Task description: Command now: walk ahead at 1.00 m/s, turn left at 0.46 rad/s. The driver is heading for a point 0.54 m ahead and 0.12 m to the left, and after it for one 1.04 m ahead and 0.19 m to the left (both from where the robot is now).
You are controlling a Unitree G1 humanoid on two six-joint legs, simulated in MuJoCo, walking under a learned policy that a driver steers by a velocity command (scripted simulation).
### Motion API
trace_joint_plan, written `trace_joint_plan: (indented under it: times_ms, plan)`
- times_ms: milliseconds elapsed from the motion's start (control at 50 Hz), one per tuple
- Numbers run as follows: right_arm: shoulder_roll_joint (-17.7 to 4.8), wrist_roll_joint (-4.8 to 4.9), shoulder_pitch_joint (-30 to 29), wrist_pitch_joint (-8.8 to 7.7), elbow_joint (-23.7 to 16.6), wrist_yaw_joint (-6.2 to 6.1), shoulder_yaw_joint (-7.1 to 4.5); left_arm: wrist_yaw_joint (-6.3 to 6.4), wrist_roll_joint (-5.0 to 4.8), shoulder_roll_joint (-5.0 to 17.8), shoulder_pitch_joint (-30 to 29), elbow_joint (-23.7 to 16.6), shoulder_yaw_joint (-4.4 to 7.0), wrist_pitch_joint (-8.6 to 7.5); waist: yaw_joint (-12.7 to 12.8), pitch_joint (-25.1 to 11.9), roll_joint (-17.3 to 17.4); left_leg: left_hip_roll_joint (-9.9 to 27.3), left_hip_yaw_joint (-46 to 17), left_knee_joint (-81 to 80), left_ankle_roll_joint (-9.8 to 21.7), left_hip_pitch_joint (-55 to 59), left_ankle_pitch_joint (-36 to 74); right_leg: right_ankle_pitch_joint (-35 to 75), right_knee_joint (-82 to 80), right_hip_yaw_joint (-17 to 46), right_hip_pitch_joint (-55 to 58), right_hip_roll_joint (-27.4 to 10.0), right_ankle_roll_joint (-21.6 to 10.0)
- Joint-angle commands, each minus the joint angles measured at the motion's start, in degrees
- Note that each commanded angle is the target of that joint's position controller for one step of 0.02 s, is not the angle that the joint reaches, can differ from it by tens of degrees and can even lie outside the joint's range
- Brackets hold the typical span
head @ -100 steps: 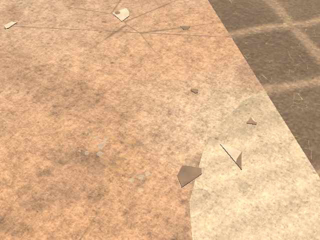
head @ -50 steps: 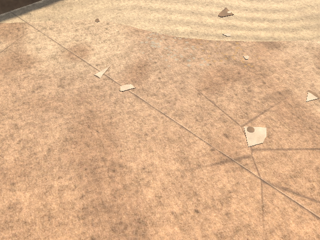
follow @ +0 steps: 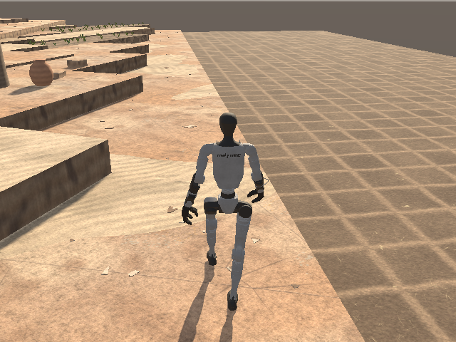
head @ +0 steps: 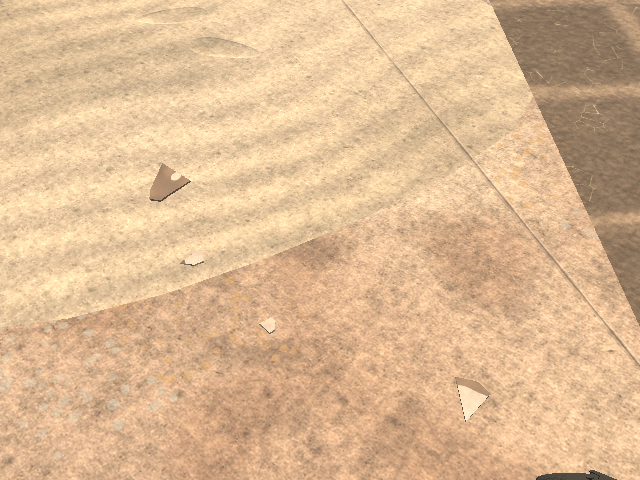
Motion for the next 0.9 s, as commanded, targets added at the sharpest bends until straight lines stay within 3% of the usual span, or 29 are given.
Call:
trace_joint_plan:
  times_ms: [20, 60, 80, 100, 120, 140, 160, 180, 220, 240, 320, 400, 440, 460, 480, 500, 520, 540, 560, 580, 600, 660, 720, 760, 800, 840, 860, 880, 900]
  plan:
    - [-7.16, -0.18, 0.28, -0.71, -1.86, 0.08, -2.34, 2.26, 1.46, 10.59, 1.06, -1.33, 2.12, 0.31, -4.41, -3.14, -6.66, -8.46, 4.35, -0.45, 2.32, 15.54, -4.49, 80.25, 11.35, -5.26, -3.46, -16.45, 5.7]
    - [-10.82, 0.05, 20.32, 0.05, 4.62, -0.55, -4.27, 3.43, 3.23, 12.46, -4.09, -2.86, 2.79, 2.27, -14.25, -11.13, -8.61, -11.48, 4.02, 1.6, 4.32, 31.57, -13.11, 90.11, 36.55, -6.91, -5.67, -17.9, 6.75]
    - [-12.77, -0.2, 33.35, 0.36, 8.05, -1.27, -5.76, 3.63, 3.0, 13.68, -9.38, -4.24, 3.19, 2.86, -22.18, -13.13, -6.14, -8.47, -1.27, -2.07, 7.79, 43.92, -17.42, 79.73, 60.21, -8.25, -16.41, -15.35, 6.71]
    - [-15.32, -0.38, 34.94, 1.13, 10.05, -1.92, -6.72, 2.47, 3.3, 4.4, -9.97, -6.34, 0.78, 1.58, -17.1, -11.79, 8.03, 0.57, -14.58, 5.51, 12.0, 57.76, -19.14, 11.61, 83.54, -5.53, -41.13, -6.53, 6.8]
    - [-17.04, -0.69, 27.07, 1.71, 8.06, -1.84, -7.29, 1.2, 0.23, 2.52, -6.9, -10.81, -0.27, 0.22, -9.91, -17.9, 19.54, 10.69, -51.11, -10.51, 23.15, 68.16, -32.38, -10.02, 96.65, 2.87, -63.41, -0.15, 9.29]
    - [-13.91, -0.7, 23.04, 1.47, 5.51, -1.86, -7.32, 1.13, 1.13, 5.52, -10.15, -11.53, -1.08, -0.93, -10.9, -13.65, 4.33, 11.4, -52.7, -18.18, 21.01, 63.03, -36.34, -2.47, 91.29, 8.18, -66.07, -5.67, 7.15]
    - [-10.9, -0.4, 21.74, 1.4, 6.18, -1.93, -6.71, 0.55, 1.39, 6.73, -13.08, -11.86, -1.11, -1.49, -8.84, -8.69, -3.88, 9.82, -47.01, -19.69, 18.19, 53.58, -36.13, 1.69, 84.71, 7.97, -62.85, -8.45, 6.54]
    - [-9.26, -0.46, 20.87, 1.11, 6.91, -2.05, -6.29, 0.39, 1.99, 6.02, -13.87, -12.2, -1.51, -1.32, -5.94, -3.6, -7.53, 7.26, -41.86, -20.85, 15.93, 43.8, -30.71, 2.02, 79.19, 6.74, -59.44, -10.26, 6.67]
    - [-8.55, -0.05, 19.59, -0.07, 7.39, -2.69, -5.54, -0.06, 3.89, 4.35, -13.84, -13.36, -2.38, 1.36, -1.98, 0.67, -6.84, 1.96, -34.34, -22.42, 13.99, 30.99, -26.63, 0.28, 72.69, 5.57, -54.63, -12.73, 8.63]
    - [-9.15, 0.17, 19.35, -0.73, 7.15, -2.49, -5.62, -0.19, 4.01, 3.92, -14.14, -14.06, -2.75, 2.47, -1.33, 1.73, -5.0, 0.15, -31.87, -23.39, 13.83, 26.27, -25.93, -0.65, 68.11, 4.4, -52.98, -13.65, 9.43]
    - [-10.42, 0.66, 20.38, -1.7, 6.45, -2.17, -6.51, -1.22, 2.17, 2.5, -27.59, -19.76, -4.16, 2.82, -5.58, 5.44, -0.57, -4.74, -26.3, -27.02, 10.96, 16.8, -14.75, 15.96, 44.08, -0.38, -46.01, -13.56, 11.55]
    - [-12.0, 1.21, 24.51, -1.46, 7.12, -1.88, -7.66, -0.93, 0.97, 2.85, -32.11, -21.61, -4.02, 2.38, -10.22, 1.05, 2.2, -3.47, -27.47, -22.22, 7.28, 29.4, 2.84, 25.77, 31.84, -0.62, -42.52, -10.09, 10.15]
    - [-12.7, 0.98, 23.35, -1.23, 6.69, -2.55, -8.04, -0.42, 1.02, 4.12, -30.52, -21.54, -3.48, 2.01, -9.03, -1.14, 2.47, -3.04, -28.23, -16.84, 5.23, 34.04, 9.77, 23.02, 25.95, 0.35, -37.18, -8.39, 9.32]
    - [-13.9, 0.77, 22.67, -1.32, 6.45, -2.73, -8.31, 0.15, 0.96, 6.27, -26.46, -20.33, -2.52, 1.82, -7.1, -4.63, 2.3, -3.06, -28.31, -10.76, 3.9, 35.83, 17.69, 19.21, 25.38, 0.53, -31.09, -6.91, 8.65]
    - [-16.04, 0.34, 20.86, -1.47, 6.05, -2.56, -8.73, 0.89, 0.56, 8.83, -18.11, -18.24, -1.24, 1.53, -2.34, -10.07, 2.3, -3.62, -27.75, -0.41, 2.74, 35.78, 21.16, 14.35, 25.64, 0.94, -21.84, -6.64, 7.93]
    - [-15.85, 0.07, 17.27, -2.04, 5.09, -2.32, -8.69, 1.9, 0.8, 11.55, -5.95, -15.42, 0.22, 1.2, 4.55, -15.7, 1.98, -5.64, -26.65, 13.37, 1.82, 28.85, 15.56, 9.51, 27.73, 3.75, -7.95, -10.78, 6.77]
    - [-8.19, -0.73, 16.16, -2.91, 3.74, -2.57, -6.57, 3.13, 2.38, 15.18, 8.11, -12.72, 1.86, 1.11, 8.6, -24.11, -6.42, -7.6, -20.97, 32.24, 2.58, 21.69, -11.65, -9.37, 28.61, 15.11, 3.96, -23.79, 4.94]
    - [-2.28, 2.42, 26.21, -2.91, 0.91, -1.98, -4.39, 2.46, 3.35, 20.12, 2.39, -11.94, 3.12, 1.49, -0.87, -30.87, -29.38, -13.16, -14.62, 46.53, -0.03, 5.88, -37.77, -19.65, 14.89, 52.24, 11.54, -36.35, -3.9]
    - [-6.55, 0.25, 22.88, -1.94, 4.11, -2.62, -4.22, 1.61, 2.66, 12.97, -2.97, -12.92, 2.81, 1.97, 0.01, -21.39, -16.32, -7.32, -13.94, 48.57, 1.11, -1.2, -32.24, -27.18, 12.95, 51.43, 5.03, -31.88, -4.71]
    - [-7.87, -0.93, 15.73, -1.7, 3.27, -2.06, -4.51, 1.08, 2.03, 7.96, -5.54, -12.48, 1.81, 1.99, 0.89, -13.47, -8.08, -5.7, -12.87, 46.22, 0.63, -2.04, -27.75, -19.97, 13.79, 40.42, -2.36, -28.17, -4.47]
    - [-7.35, -1.65, 11.09, -1.78, 1.71, -1.49, -4.25, 0.69, 2.19, 6.24, -5.21, -10.72, 1.55, 1.99, 0.56, -8.64, -2.6, -4.87, -12.62, 43.5, 0.16, -1.1, -27.04, -9.47, 13.42, 33.65, -9.28, -25.39, -4.47]
    - [-3.95, -3.53, 5.35, -1.06, -2.94, -0.46, -2.78, 0.42, 0.75, 4.16, -0.25, -4.84, 0.96, 1.11, -3.01, -3.39, -6.59, -2.18, -11.72, 35.86, -1.41, -1.69, -32.51, 5.71, 12.35, 26.07, -17.02, -20.78, -4.91]
    - [-4.38, -3.84, -1.81, -1.09, -8.15, 0.44, -1.37, 0.83, -0.19, 6.0, -1.79, -4.7, 1.63, 0.82, -4.95, 0.31, -5.75, 0.97, -9.59, 20.75, -4.32, 0.23, -28.05, 7.55, 6.81, 22.82, -25.78, -19.53, -5.64]
    - [-3.75, -2.26, -2.67, -1.43, -8.52, 1.64, -0.31, 0.4, -0.03, 9.21, -6.05, -6.02, 2.96, 1.04, -6.55, 0.64, -5.84, -1.67, -6.12, 6.76, -5.34, 19.98, -17.69, 9.03, 2.97, 16.01, -40.25, -15.38, -3.47]
    - [-6.02, -1.34, -0.13, -1.13, -6.89, 1.31, -1.17, -0.67, -0.71, 12.39, -4.87, -5.96, 3.96, 0.82, -7.43, -0.03, -5.51, -3.48, -4.36, 5.41, -5.45, 31.85, -13.18, 13.99, 1.84, 16.39, -43.43, -17.36, -3.06]
    - [-8.77, -1.87, 4.31, -1.06, -4.8, -0.24, -2.64, -1.18, -1.12, 12.4, -2.21, -5.1, 3.86, 0.84, -9.37, -3.0, -1.95, -4.58, -4.12, 1.2, -4.84, 38.52, -15.53, 26.16, 12.97, 13.93, -38.14, -15.84, -1.0]
    - [-10.21, -2.57, 10.85, -1.31, -2.69, -1.29, -3.62, -1.32, -1.1, 12.57, -0.89, -4.49, 3.92, 0.94, -12.44, -7.42, 0.34, -5.14, -3.65, -0.08, -4.22, 46.4, -18.56, 31.73, 26.17, 11.44, -37.88, -12.77, 0.14]
    - [-12.74, -4.11, 18.51, -1.84, -1.75, -2.62, -4.62, -1.28, -1.11, 10.93, -0.77, -4.43, 3.45, 0.76, -16.2, -12.13, 1.66, 1.34, -8.85, -1.14, -2.75, 55.07, -23.96, 28.08, 43.16, 8.59, -43.05, -9.28, 2.07]
    - [-16.95, -5.95, 24.08, -2.27, -1.83, -3.72, -5.24, -0.56, -1.36, 2.07, 2.35, -6.04, 1.57, 0.86, -13.84, -17.96, 13.14, 19.88, -31.73, -7.03, 0.33, 61.86, -32.18, -8.7, 64.55, 5.37, -51.65, -5.31, 3.87]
